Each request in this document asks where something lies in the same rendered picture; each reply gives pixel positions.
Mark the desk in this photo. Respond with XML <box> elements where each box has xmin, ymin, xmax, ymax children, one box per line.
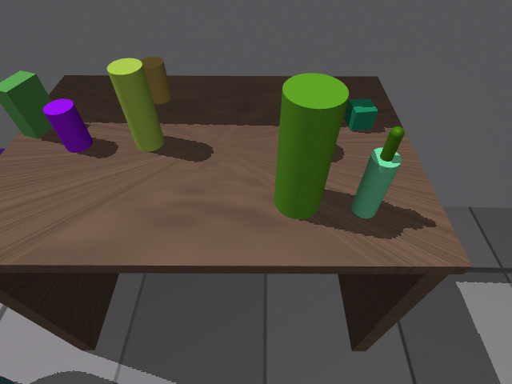
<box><xmin>0</xmin><ymin>75</ymin><xmax>472</xmax><ymax>351</ymax></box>

